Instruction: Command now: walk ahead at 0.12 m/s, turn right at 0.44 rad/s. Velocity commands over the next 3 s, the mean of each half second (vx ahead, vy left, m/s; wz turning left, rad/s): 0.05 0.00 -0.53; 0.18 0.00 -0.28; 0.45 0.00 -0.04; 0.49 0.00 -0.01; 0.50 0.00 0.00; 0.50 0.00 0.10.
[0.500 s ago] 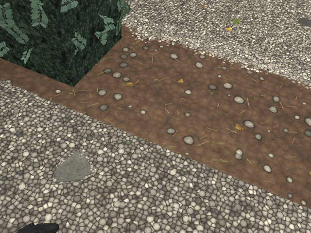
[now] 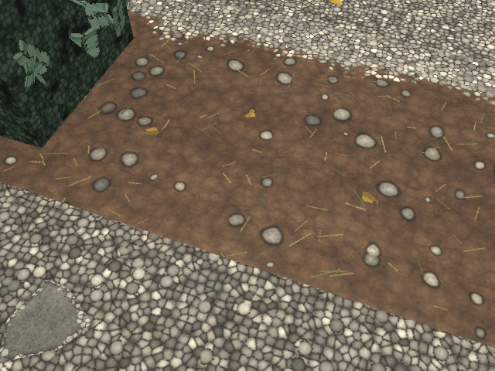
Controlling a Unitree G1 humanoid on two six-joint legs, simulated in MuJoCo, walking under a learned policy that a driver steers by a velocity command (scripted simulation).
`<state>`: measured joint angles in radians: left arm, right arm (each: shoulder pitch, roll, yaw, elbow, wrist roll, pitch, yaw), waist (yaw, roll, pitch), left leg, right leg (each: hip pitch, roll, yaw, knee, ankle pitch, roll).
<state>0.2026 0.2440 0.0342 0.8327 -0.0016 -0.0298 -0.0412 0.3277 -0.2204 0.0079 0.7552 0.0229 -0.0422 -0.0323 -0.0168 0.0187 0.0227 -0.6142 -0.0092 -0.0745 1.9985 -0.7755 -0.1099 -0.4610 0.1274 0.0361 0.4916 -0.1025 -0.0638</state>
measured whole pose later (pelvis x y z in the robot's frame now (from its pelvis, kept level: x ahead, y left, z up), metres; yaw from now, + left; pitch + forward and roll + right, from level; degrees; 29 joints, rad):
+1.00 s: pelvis +0.20 -0.03 +0.02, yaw -25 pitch +4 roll +0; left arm 0.39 0.23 0.04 0.72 0.00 -0.02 0.00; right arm 0.24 -0.29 -0.07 0.71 0.00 -0.06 0.01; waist 0.03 0.04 -0.04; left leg -0.67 0.07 -0.01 1.00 -0.16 -0.03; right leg -0.14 0.04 0.03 0.38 -0.30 -0.04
